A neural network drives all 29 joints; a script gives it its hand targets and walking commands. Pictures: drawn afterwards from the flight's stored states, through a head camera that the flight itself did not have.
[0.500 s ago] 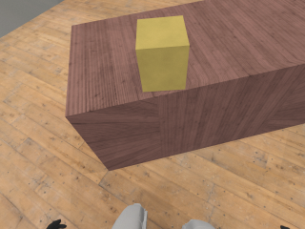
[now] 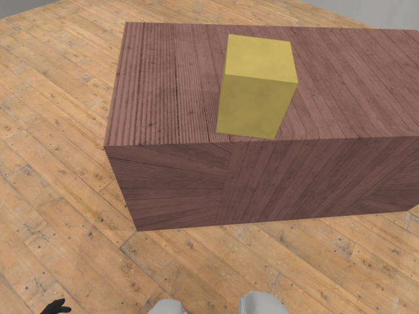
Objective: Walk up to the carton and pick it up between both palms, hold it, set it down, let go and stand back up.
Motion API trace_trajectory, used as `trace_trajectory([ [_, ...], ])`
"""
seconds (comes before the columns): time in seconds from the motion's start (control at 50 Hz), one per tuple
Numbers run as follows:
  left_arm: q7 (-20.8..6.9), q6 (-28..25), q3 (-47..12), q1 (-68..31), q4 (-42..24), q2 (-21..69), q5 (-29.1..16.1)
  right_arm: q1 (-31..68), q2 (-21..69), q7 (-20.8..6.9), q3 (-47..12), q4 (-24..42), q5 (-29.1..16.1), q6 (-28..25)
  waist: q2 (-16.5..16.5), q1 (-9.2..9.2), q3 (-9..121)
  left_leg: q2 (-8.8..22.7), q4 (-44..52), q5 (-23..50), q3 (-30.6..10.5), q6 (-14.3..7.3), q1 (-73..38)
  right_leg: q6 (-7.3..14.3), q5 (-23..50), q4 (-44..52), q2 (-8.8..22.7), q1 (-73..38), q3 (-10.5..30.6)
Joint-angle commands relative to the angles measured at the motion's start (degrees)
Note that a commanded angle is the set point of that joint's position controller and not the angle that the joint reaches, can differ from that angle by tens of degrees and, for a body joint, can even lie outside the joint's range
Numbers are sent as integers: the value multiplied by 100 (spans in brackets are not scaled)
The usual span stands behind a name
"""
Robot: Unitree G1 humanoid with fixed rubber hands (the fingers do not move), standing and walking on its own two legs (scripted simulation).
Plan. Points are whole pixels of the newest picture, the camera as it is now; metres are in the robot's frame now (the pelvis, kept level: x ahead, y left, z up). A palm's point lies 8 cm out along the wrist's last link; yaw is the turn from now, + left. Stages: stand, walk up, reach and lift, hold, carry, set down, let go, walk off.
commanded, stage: walk up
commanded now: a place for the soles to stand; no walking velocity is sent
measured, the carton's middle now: (251, 88) +0.69 -0.09 +0.00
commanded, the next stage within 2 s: none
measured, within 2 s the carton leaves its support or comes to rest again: neither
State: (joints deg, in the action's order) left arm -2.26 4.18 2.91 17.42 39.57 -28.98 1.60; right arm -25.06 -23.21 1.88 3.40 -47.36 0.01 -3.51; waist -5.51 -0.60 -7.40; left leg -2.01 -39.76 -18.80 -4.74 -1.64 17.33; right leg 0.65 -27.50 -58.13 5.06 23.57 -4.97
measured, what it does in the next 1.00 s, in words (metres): steps on the spot: right foot, then left foot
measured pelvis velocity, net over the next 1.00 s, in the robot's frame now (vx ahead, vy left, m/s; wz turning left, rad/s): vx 0.00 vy -0.02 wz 0.07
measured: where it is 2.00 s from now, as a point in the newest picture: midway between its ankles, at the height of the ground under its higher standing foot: (228, 312)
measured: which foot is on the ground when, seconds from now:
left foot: down 0.00-0.14, up 0.16-0.58, down 0.60-1.00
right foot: up 0.00-0.10, down 0.12-1.00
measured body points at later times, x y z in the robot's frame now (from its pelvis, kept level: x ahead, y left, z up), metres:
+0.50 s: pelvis +0.01 -0.04 -0.01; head +0.05 -0.07 +0.44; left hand +0.08 +0.28 -0.08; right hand +0.09 -0.37 -0.13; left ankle +0.03 +0.12 -0.69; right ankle +0.06 -0.14 -0.72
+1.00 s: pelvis +0.00 -0.02 -0.01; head +0.05 -0.01 +0.44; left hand +0.08 +0.31 -0.11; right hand +0.12 -0.34 -0.12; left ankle +0.03 +0.10 -0.72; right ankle +0.03 -0.14 -0.72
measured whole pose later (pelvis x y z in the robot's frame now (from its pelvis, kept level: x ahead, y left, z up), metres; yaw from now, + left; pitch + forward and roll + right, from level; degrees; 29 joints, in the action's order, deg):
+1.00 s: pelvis +0.00 -0.02 -0.01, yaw +4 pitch -1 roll +0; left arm -0.1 -1.6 2.9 15.9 40.5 -24.1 1.6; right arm -12.7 -23.7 1.7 3.4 -48.8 0.0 -1.5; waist -0.6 -0.6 -7.1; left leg -1.6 -45.1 -19.2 -2.3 -1.3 24.0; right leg 0.2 -22.1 -44.5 3.9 21.5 -5.2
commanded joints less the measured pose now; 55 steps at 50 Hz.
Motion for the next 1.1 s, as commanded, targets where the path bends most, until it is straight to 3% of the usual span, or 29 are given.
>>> trace_trajectory([
  [0.0,161,-391,383,-144,-272,-644,-72,86,-1673,100,367,582,128,-42,1799,220,590,1066,834,1861,-1932,-1248,-453,10,-467,1075,-162,378,424],
  [0.02,215,-474,364,44,-151,-582,-117,340,-1649,86,343,628,104,-15,1964,84,665,1051,569,2610,-1730,-1166,-236,36,-169,1521,-130,-52,397],
  [0.04,218,-529,350,169,-54,-559,-118,307,-1610,79,290,653,73,20,1608,36,805,842,244,3116,-1427,-1060,-4,71,258,2132,-273,-580,230],
  [0.06,242,-601,375,528,50,-573,-97,511,-1497,66,245,741,25,71,1512,-185,1046,736,-195,2867,-1247,-801,261,158,1051,2901,-220,-1276,338],
  [0.08,273,-664,451,710,120,-917,-48,482,-1191,65,146,783,-59,83,890,-265,1339,481,-895,2366,-927,-457,611,303,1746,3049,209,-1942,978],
  [0.1,299,-697,546,725,73,-1257,-20,509,-766,84,19,925,-85,85,-311,-310,1446,-70,-1784,917,-503,-139,1421,460,2494,3374,1344,-2320,2261],
  [0.12,300,-710,580,336,-21,-1394,-18,539,-921,111,61,884,-23,138,-178,-205,1261,-201,-2027,-1351,8,-35,2010,876,2312,3547,2163,-2266,2817],
  [0.14,271,-683,642,108,-28,-1517,-24,353,-1358,122,186,677,24,203,137,-178,1111,89,-2417,-1505,-211,-66,1933,996,980,3636,2267,-1832,2865],
  [0.18,285,-691,551,-70,-88,-1158,-74,389,-1434,76,214,482,-34,225,219,-93,347,78,-2583,-1032,-313,-91,1941,624,611,3837,1780,-1060,2340],
  [0.22,303,-733,515,-54,-58,-995,-68,208,-1307,-3,217,370,-38,217,-235,4,209,127,-2452,-336,-195,-34,1775,263,1288,3702,1275,-1082,1578],
  [0.32,256,-659,547,315,-113,-883,-45,480,-1138,13,168,397,5,143,-790,-320,1000,210,-1666,-632,323,101,1695,836,2459,2975,1094,-2056,917],
  [0.4,223,-595,535,76,-213,-936,-82,610,-1170,18,166,350,58,102,-865,-244,827,283,-1130,-531,606,133,1249,1065,2439,2942,1229,-1341,877],
  [0.52,148,-430,459,-787,-333,-925,-79,-76,-1283,-22,304,-109,134,64,-266,209,730,28,-112,133,916,-31,-436,789,-1016,2659,1045,400,777],
  [0.56,168,-314,348,-737,-308,-695,-82,-104,-1507,-10,426,-94,262,78,388,304,247,373,662,-1175,-520,-351,-424,393,-1481,1332,548,1273,418],
  [0.58,193,-285,266,-571,-322,-441,-144,153,-1762,17,421,94,332,65,1468,212,-22,1355,2026,-2788,-2569,-776,276,109,-1217,400,56,1477,315],
  [0.6,226,-277,328,-628,-233,-748,-152,769,-2004,31,399,268,259,62,1366,216,-388,1936,2818,-3717,-3702,-1257,1304,-4,-957,-144,-155,1094,652],
  [0.64,197,-343,380,-257,68,-863,-192,1284,-1907,36,371,360,247,0,1273,-83,-576,1614,2386,-2827,-3170,-1219,1573,24,-366,-92,63,592,888],
  [0.66,182,-349,374,-319,167,-876,-183,1248,-1827,41,354,331,272,-15,1241,-70,-373,1326,2185,-2347,-2699,-1010,1442,58,-217,58,93,410,792],
  [0.72,218,-453,372,-111,179,-744,-178,1063,-1674,-27,326,249,239,23,1708,44,278,1082,1488,-303,-2039,-1008,619,111,-430,793,-72,36,570],
  [0.74,239,-490,360,-32,185,-660,-159,1084,-1572,-28,324,255,219,23,1499,-9,448,1125,1288,318,-2164,-1063,335,121,-457,1055,-117,10,507],
  [0.78,283,-598,301,147,186,-580,-140,1057,-1492,-54,283,306,134,80,1207,-91,1114,926,512,1789,-1548,-852,-506,154,80,2493,-182,-450,332],
  [0.8,304,-650,345,227,278,-538,-136,1015,-1336,-60,257,316,75,81,1024,-135,1442,789,65,2646,-1202,-701,-480,162,722,2879,-165,-1060,443],
  [0.82,353,-742,375,448,205,-749,-105,1000,-1159,-59,158,322,-16,76,777,-203,1921,659,-612,3002,-886,-497,-164,343,1762,3021,295,-1662,1092],
  [0.84,383,-765,372,386,167,-869,-64,1086,-922,-49,52,472,-69,47,292,-234,2154,407,-947,2504,-516,-204,388,531,3035,2803,912,-2266,1546],
  [0.88,349,-741,455,-191,126,-1155,-148,991,-1140,-27,115,232,14,107,145,-68,1809,321,-865,400,116,23,797,1215,3067,2572,1709,-2103,1850],
  [0.96,298,-694,375,-446,96,-999,-126,1190,-1218,-116,172,145,21,74,36,82,1106,273,-246,1062,-111,-287,33,690,1814,2465,1073,-558,937],
  [1.0,298,-686,356,-478,50,-836,-151,1064,-1317,-108,198,104,58,39,407,86,1307,509,51,1597,-670,-447,-79,431,1228,2057,712,-435,532],
  [1.06,270,-619,255,-432,152,-610,-171,1359,-1530,-92,194,189,80,40,812,-13,1133,1092,946,284,-2004,-901,324,186,87,1662,28,-358,451],
  [1.08,273,-640,262,-424,211,-670,-156,1563,-1505,-112,182,182,108,53,723,-88,1014,984,962,154,-1919,-818,523,200,-22,1932,29,-528,569],
])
